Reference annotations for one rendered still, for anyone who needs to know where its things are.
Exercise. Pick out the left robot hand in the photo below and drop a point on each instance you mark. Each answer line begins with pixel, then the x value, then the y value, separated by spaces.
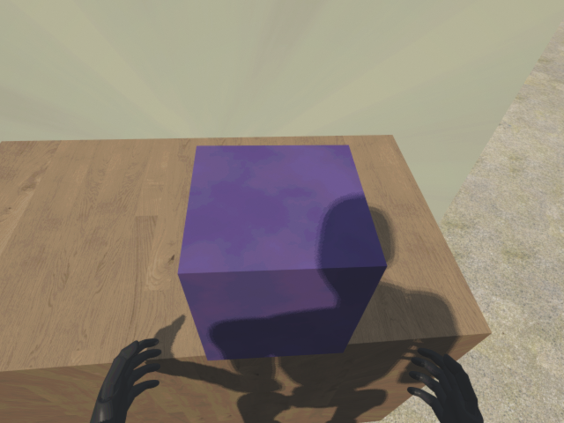
pixel 117 391

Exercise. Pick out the right robot hand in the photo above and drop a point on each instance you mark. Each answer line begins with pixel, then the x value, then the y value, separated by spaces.
pixel 455 400

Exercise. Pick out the carton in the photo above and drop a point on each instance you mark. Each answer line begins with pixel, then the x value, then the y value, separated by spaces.
pixel 280 255

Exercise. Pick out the pedestal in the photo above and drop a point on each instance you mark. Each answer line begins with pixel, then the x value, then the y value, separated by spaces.
pixel 90 243

